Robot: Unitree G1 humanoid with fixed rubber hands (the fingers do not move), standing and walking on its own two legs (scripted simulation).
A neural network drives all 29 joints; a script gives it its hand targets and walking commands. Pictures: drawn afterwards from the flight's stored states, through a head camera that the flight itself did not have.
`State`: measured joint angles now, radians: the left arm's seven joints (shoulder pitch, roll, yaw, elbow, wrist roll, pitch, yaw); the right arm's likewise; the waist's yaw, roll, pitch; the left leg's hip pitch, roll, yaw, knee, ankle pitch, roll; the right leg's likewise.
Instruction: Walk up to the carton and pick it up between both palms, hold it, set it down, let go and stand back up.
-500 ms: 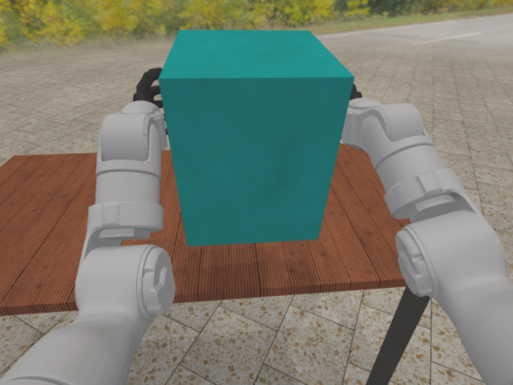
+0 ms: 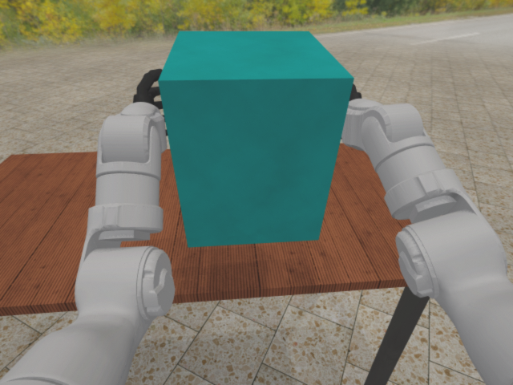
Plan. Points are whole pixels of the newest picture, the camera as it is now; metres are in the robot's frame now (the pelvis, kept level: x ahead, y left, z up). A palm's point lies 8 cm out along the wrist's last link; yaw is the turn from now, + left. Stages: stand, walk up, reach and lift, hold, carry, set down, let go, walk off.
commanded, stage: hold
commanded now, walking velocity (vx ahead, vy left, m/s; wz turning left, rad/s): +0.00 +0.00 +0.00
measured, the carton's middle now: (249, 136) +0.38 +0.01 +0.28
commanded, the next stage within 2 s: none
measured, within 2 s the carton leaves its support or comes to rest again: neither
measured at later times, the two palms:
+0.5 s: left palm (143, 106) +0.37 +0.16 +0.33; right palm (348, 106) +0.37 -0.13 +0.33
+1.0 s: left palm (146, 116) +0.36 +0.16 +0.32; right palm (348, 114) +0.37 -0.13 +0.31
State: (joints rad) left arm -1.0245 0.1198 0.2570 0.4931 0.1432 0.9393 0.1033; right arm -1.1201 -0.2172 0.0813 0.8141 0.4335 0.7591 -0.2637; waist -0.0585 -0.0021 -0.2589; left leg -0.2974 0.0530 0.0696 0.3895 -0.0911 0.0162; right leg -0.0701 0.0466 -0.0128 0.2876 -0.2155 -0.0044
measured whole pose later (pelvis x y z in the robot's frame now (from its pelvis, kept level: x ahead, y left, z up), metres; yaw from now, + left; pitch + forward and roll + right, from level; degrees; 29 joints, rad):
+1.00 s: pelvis +0.00 +0.00 +0.00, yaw +1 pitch +0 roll -2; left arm -1.05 0.11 0.27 0.50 0.16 0.94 0.11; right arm -1.15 -0.23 0.07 0.86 0.45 0.74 -0.26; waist -0.06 0.01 -0.25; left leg -0.30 0.05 0.06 0.40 -0.10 0.02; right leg -0.06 0.05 -0.02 0.29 -0.22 -0.01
